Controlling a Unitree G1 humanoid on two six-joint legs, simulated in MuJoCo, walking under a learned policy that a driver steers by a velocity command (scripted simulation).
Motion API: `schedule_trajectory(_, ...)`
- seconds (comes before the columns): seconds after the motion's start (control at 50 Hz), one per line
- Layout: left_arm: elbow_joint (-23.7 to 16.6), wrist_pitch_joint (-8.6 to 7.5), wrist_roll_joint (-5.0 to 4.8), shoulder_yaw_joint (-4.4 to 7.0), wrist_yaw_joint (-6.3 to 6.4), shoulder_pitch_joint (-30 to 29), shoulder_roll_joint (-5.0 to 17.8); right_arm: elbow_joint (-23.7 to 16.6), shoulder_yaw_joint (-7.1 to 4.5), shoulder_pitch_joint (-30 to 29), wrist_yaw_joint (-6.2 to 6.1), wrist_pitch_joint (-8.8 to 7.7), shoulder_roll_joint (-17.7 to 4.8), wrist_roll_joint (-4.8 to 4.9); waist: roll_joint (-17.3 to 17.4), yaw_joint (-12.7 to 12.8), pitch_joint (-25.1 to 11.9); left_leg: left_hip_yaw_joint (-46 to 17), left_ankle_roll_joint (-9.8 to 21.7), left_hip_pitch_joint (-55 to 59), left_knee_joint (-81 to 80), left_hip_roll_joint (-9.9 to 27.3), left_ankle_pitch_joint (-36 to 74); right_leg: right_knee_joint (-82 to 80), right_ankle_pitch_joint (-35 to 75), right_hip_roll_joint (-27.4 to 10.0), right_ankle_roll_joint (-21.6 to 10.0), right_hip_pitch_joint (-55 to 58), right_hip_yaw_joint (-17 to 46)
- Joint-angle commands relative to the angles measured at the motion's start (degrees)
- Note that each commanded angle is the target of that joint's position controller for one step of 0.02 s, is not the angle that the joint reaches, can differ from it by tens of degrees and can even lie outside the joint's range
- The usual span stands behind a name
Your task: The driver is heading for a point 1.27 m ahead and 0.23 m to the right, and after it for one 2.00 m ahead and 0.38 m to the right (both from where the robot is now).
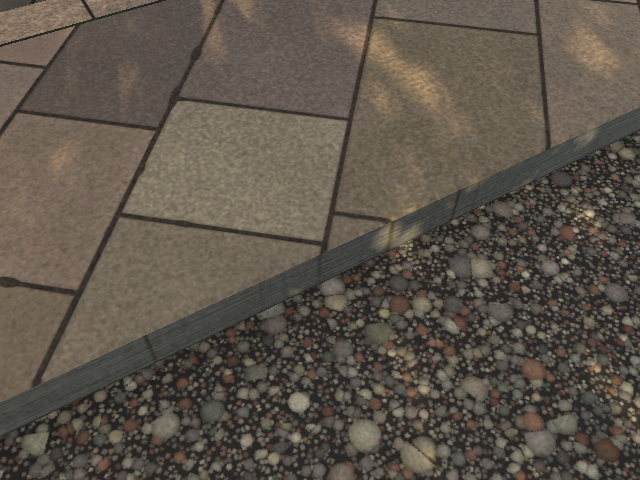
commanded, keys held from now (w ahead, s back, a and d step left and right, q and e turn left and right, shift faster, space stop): w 0.40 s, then no key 0.60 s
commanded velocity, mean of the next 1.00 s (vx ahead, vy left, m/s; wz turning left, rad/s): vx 0.31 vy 0.00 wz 0.00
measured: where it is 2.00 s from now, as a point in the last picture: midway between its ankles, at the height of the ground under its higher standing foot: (398, 433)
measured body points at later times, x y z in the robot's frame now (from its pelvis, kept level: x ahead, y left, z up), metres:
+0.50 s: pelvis +0.29 -0.05 -0.01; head +0.32 -0.07 +0.44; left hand +0.47 +0.20 -0.11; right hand +0.25 -0.30 -0.17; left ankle +0.12 +0.07 -0.69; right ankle +0.37 -0.13 -0.76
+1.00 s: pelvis +0.43 -0.05 -0.02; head +0.44 -0.04 +0.43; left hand +0.43 +0.17 -0.18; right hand +0.49 -0.28 -0.17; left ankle +0.48 +0.04 -0.75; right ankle +0.37 -0.13 -0.75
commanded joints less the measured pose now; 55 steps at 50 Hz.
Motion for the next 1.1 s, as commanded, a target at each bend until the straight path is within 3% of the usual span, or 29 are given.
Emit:
schedule_trajectory(0.02, -5.01, -0.94, -0.27, 1.80, -0.19, -1.41, 8.99, 3.99, -3.48, 19.82, -0.36, 0.84, -10.81, 0.81, 6.00, -7.73, -13.77, -35.82, 12.11, 38.23, -14.67, 22.11, -10.13, 36.29, -1.42, -1.46, -1.06, -35.91, 5.72)
schedule_trajectory(0.04, -6.13, -1.39, -0.11, 1.92, -0.46, -5.07, 8.80, 2.97, -2.92, 14.61, -0.43, 0.65, -8.58, 0.58, 3.37, -6.01, -7.95, -31.21, 10.67, 30.71, -17.10, 21.21, -7.47, 32.25, 2.60, -4.07, -1.35, -36.48, 6.38)
schedule_trajectory(0.06, -6.22, -1.10, 0.35, 1.99, -0.83, -6.78, 7.70, 3.42, -2.57, 13.47, -0.75, 0.22, -7.24, 0.45, 1.81, -4.54, -3.59, -27.15, 9.00, 24.49, -18.63, 19.75, -3.11, 27.85, 3.79, -5.84, -1.48, -35.25, 6.63)
schedule_trajectory(0.08, -6.43, -0.27, 1.48, 1.99, -1.16, -7.08, 6.65, 4.48, -2.11, 13.05, -1.02, -0.22, -5.81, 0.84, 1.50, -2.60, -1.53, -23.68, 7.31, 18.97, -20.20, 17.93, -0.26, 24.40, 4.47, -6.78, -0.82, -32.01, 6.32)
schedule_trajectory(0.1, -5.90, 0.61, 1.95, 1.58, -1.54, -6.20, 4.57, 4.93, -1.83, 13.02, -1.11, -0.70, -5.20, 1.01, 1.90, -1.36, -1.42, -20.87, 6.47, 15.73, -21.58, 16.54, 1.06, 21.95, 4.62, -6.89, 0.09, -28.81, 5.49)
schedule_trajectory(0.14, -6.45, 1.59, 2.39, 1.55, -2.29, -7.20, 3.64, 5.72, -2.14, 14.44, -1.04, -1.95, -6.78, 1.25, 2.90, -0.52, -1.61, -17.07, 6.86, 13.37, -23.55, 15.51, 4.51, 18.55, 8.13, -6.71, 1.36, -27.32, 3.45)
schedule_trajectory(0.18, -8.81, 1.70, 2.03, 1.98, -2.62, -12.58, 4.74, 6.60, -2.26, 15.33, -1.00, -2.59, -7.67, 1.27, 3.85, -0.46, -0.39, -14.17, 6.54, 12.86, -24.88, 14.08, 5.44, 12.79, 15.19, -7.49, 2.36, -29.87, 2.68)
schedule_trajectory(0.24, -11.39, 0.88, 1.12, 1.33, -2.98, -19.32, 3.86, 7.01, -2.06, 15.29, -0.86, -2.39, -7.25, 1.56, 5.48, -1.65, -0.02, -9.11, 4.52, 10.80, -25.34, 10.42, 4.92, -2.93, 26.45, -6.52, 2.79, -25.36, -0.24)
schedule_trajectory(0.3, -12.15, 0.79, 0.43, 1.41, -2.66, -22.47, 5.06, 8.26, -2.23, 18.23, -0.99, -2.26, -7.93, 1.34, 5.29, -3.29, -0.30, -9.53, 3.62, 15.05, -24.98, 12.41, 4.64, -9.07, 32.20, -6.47, 2.06, -23.77, 0.41)
schedule_trajectory(0.38, -13.89, 0.21, 0.78, 1.97, -2.07, -26.43, 7.19, 9.65, -2.62, 21.62, -2.09, -1.35, -8.66, 0.05, 4.19, -4.73, 2.22, -10.56, 2.85, 25.99, -20.66, 15.45, 7.58, -14.39, 26.87, -7.39, 0.45, -29.30, 2.09)
schedule_trajectory(0.42, -12.53, -0.74, 1.32, 2.40, -1.93, -22.79, 7.73, 9.98, -2.87, 22.00, -2.59, -0.61, -9.18, -0.28, 2.70, -3.33, 0.84, -9.05, 1.77, 29.05, -12.41, 14.58, 17.00, -17.84, 23.84, -6.22, -0.51, -25.63, 1.78)
schedule_trajectory(0.44, -9.29, -1.46, 1.74, 2.72, -1.72, -14.41, 7.63, 9.70, -2.87, 20.63, -2.74, -0.23, -9.04, -0.20, 2.03, 0.18, -2.71, -7.65, 1.00, 26.93, -2.48, 12.57, 21.05, -21.86, 27.62, -5.73, -1.18, -16.40, 1.70)
schedule_trajectory(0.46, -4.88, -2.23, 2.40, 3.48, -1.46, -4.82, 9.13, 9.38, -2.34, 20.10, -2.64, -0.25, -6.93, 0.31, -0.81, 3.29, -7.01, -5.73, 0.19, 21.19, 11.17, 7.63, 15.89, -24.14, 34.73, -5.98, -1.12, -4.84, 1.04)
schedule_trajectory(0.48, -2.95, -2.84, 3.10, 3.81, -1.41, -0.04, 11.55, 8.17, -1.44, 20.55, -2.43, -0.86, -2.68, 1.72, -10.16, 3.18, -11.83, -1.85, -1.01, 6.53, 29.33, 0.61, -18.96, -15.78, 63.96, -16.05, -2.29, 8.71, 7.39)
schedule_trajectory(0.5, -3.55, -2.81, 2.26, 3.64, -1.55, 2.13, 14.07, 9.64, -1.17, 30.04, -2.82, -1.01, -1.00, 4.41, -13.28, -0.07, -17.98, -7.94, -1.92, -7.23, 39.63, -2.41, -28.47, -9.20, 88.53, -25.68, -9.79, 22.23, 18.07)
schedule_trajectory(0.52, -4.24, -2.15, 0.66, 3.83, -1.37, -0.24, 12.95, 11.06, -1.66, 28.13, -3.42, -0.66, -4.44, 3.89, -8.65, 2.03, -18.14, -10.33, -2.82, -9.85, 41.57, -0.23, -24.43, -13.07, 80.72, -26.24, -12.47, 18.22, 17.33)
schedule_trajectory(0.54, -5.23, -2.01, 0.54, 2.75, -1.00, -5.18, 9.31, 10.04, -1.89, 23.24, -3.19, -0.46, -5.57, 2.58, -5.71, 0.72, -11.77, -10.03, -3.86, -10.27, 39.54, 2.44, -20.47, -17.07, 69.29, -23.18, -11.43, 9.81, 14.98)
schedule_trajectory(0.56, -5.44, -2.01, 0.86, 1.73, -0.59, -8.17, 6.53, 9.07, -2.25, 19.03, -2.66, -0.02, -5.94, 1.33, -2.43, -0.71, -8.14, -10.04, -4.86, -9.00, 35.91, 4.37, -16.75, -20.14, 61.85, -20.68, -9.61, 3.17, 13.53)
schedule_trajectory(0.6, -4.64, -1.86, 0.40, 0.78, 0.27, -8.27, 5.55, 9.00, -2.17, 18.56, -1.19, 1.83, -4.25, -0.14, -2.09, -2.91, -7.04, -8.83, -6.15, -3.28, 31.14, 5.09, -12.72, -22.67, 62.66, -18.42, -8.43, -4.16, 9.78)
schedule_trajectory(0.66, -3.63, -2.10, 0.52, 0.62, 0.53, -8.23, 6.83, 9.77, -1.21, 19.10, -1.00, 3.23, -1.46, 0.07, -1.82, -4.92, -8.35, -6.94, -6.71, 0.80, 24.16, 4.87, -9.02, -22.70, 66.99, -15.89, -8.21, -7.86, 5.76)
schedule_trajectory(0.74, -2.28, -1.51, 0.48, 0.00, 0.49, -7.52, 5.77, 9.09, -0.31, 14.55, -1.83, 3.45, -1.77, 1.04, -4.32, -3.83, -8.05, -4.26, -5.50, 5.31, 11.36, 4.11, -2.20, -22.23, 63.88, -12.36, -5.81, -8.98, 2.20)
schedule_trajectory(0.84, -0.43, 0.18, 0.09, -0.48, 1.04, -6.38, 4.48, 9.79, 0.32, 13.48, -2.90, 3.20, -1.77, 1.03, -2.38, -3.52, -5.44, -4.69, -3.74, 11.04, -0.89, 4.70, -0.12, -18.92, 50.12, -13.65, -5.20, -8.78, 5.26)
schedule_trajectory(0.86, -0.16, 0.45, 0.06, -0.53, 1.13, -6.22, 4.45, 10.03, 0.57, 14.09, -3.11, 2.80, -1.85, 0.82, -0.35, -4.11, -4.79, -6.49, -3.40, 15.04, -7.26, 6.21, 7.93, -17.78, 43.62, -12.80, -3.53, -10.46, 5.56)
schedule_trajectory(0.88, -0.25, 0.54, 0.37, -0.58, 1.20, -4.08, 4.14, 10.39, 0.18, 15.41, -3.38, 2.27, -4.70, 0.52, 3.00, -2.79, -6.10, -11.37, -2.80, 20.52, -7.73, 11.17, 23.03, -16.36, 32.49, -10.48, -1.68, -12.73, 5.27)
schedule_trajectory(0.9, 1.37, 1.03, 0.30, -0.75, 1.25, 3.55, 2.07, 10.52, 0.05, 15.29, -3.36, 2.27, -6.53, 0.86, 7.53, 1.31, -7.46, -15.28, 0.69, 23.19, -4.53, 16.45, 37.08, -17.63, 14.89, -7.14, -0.63, -14.04, 3.86)
schedule_trajectory(0.92, 3.57, 1.95, 0.11, -1.24, 1.73, 6.04, 0.16, 10.31, 0.61, 13.19, -3.04, 2.78, -4.11, 1.67, 9.04, 1.04, -6.87, -15.61, 2.80, 19.86, -4.10, 17.39, 35.27, -19.91, 5.92, -5.30, -0.04, -11.66, 2.76)
schedule_trajectory(0.94, 3.72, 2.51, 0.42, -0.95, 2.05, 3.72, 1.60, 9.88, 0.90, 11.77, -2.69, 3.12, -2.42, 1.54, 7.83, 0.19, -4.03, -15.01, 1.21, 16.46, -5.41, 15.14, 27.12, -21.49, 6.81, -5.10, 0.16, -10.73, 3.33)
schedule_trajectory(0.98, 2.71, 2.89, 0.45, -0.35, 1.92, -1.18, 3.58, 10.11, 0.99, 11.72, -2.90, 3.51, -2.13, 1.51, 6.51, -1.26, -2.53, -12.90, -1.56, 14.60, -7.29, 11.34, 17.93, -22.09, 13.96, -6.28, 0.04, -9.03, 4.52)
schedule_trajectory(1.1, 3.75, 2.89, 0.23, -0.94, 2.17, -2.18, 1.82, 11.67, 0.75, 13.25, -3.53, 3.65, -2.27, 1.92, 2.31, -1.65, -2.97, -12.36, -2.21, 16.88, -8.67, 10.32, 15.62, -23.12, 17.41, -7.59, 0.75, -7.35, 4.69)
Velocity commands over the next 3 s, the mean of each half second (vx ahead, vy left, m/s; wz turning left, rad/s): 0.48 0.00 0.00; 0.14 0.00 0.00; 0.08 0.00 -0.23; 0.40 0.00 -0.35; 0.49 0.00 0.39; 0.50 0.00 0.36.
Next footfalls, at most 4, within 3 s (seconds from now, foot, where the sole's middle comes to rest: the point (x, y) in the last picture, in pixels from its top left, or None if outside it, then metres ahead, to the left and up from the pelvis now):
0.46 right None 0.41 -0.13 -0.79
0.88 left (317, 446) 0.52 0.04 -0.79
1.58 right None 0.41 -0.17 -0.79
2.06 left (397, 339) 0.77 -0.13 -0.79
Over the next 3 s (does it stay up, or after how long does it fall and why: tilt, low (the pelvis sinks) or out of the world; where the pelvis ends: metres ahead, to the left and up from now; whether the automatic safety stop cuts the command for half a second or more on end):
stays up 1.03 -0.21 0.00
